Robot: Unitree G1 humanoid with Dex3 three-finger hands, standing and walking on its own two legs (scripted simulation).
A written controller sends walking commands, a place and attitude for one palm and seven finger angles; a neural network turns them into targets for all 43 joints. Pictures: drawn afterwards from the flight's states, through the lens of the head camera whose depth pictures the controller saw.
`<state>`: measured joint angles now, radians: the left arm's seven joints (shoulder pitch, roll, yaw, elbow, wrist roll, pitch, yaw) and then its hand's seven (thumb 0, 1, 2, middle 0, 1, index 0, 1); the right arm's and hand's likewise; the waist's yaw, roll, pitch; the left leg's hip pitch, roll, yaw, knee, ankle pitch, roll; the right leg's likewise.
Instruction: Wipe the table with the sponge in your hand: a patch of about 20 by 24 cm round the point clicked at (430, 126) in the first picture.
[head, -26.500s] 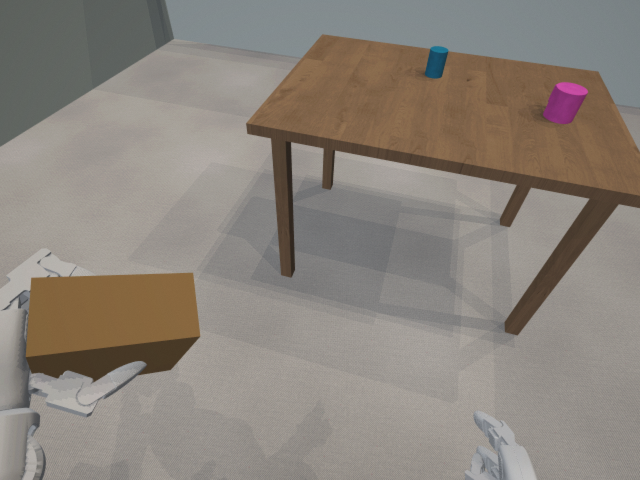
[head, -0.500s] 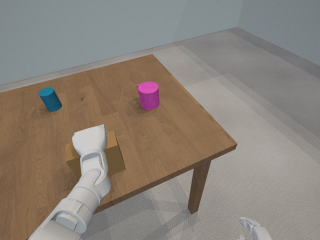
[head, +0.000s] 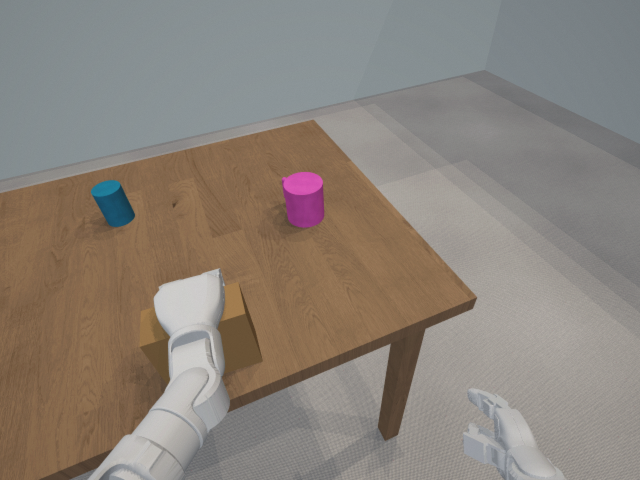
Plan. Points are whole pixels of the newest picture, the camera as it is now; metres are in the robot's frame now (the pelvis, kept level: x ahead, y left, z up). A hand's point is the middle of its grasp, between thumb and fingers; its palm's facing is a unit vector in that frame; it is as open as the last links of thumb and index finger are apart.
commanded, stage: slide back across to the middle lane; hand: left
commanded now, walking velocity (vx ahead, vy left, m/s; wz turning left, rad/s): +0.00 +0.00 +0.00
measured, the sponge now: (209, 345) +0.31 +0.21 -0.03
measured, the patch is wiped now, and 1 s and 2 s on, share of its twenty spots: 1.00 1.00 1.00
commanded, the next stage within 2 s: wipe forward along the middle lane in 0.60 s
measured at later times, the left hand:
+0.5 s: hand (171, 340) +0.28 +0.25 +0.03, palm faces -0.03 -0.08 -1.00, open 10.2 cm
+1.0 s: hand (147, 338) +0.28 +0.28 +0.02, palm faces -0.07 -0.04 -1.00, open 10.2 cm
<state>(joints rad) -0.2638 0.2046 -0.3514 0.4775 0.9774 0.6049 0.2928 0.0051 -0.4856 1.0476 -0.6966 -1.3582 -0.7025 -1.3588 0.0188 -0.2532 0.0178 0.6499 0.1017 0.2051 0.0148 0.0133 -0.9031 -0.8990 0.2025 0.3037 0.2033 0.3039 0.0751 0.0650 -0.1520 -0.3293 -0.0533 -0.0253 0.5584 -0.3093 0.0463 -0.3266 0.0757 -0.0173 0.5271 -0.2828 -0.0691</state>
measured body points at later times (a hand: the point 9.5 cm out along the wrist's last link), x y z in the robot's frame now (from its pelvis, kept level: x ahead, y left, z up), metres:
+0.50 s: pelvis +0.00 +0.00 +0.00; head -0.02 -0.04 +0.45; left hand +0.28 +0.25 +0.08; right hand +0.21 -0.24 -0.09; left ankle -0.02 +0.09 -0.73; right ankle -0.01 -0.08 -0.73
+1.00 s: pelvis -0.01 -0.01 +0.00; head -0.01 -0.04 +0.45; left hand +0.28 +0.28 +0.08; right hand +0.19 -0.25 -0.10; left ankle -0.02 +0.09 -0.73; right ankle -0.01 -0.08 -0.73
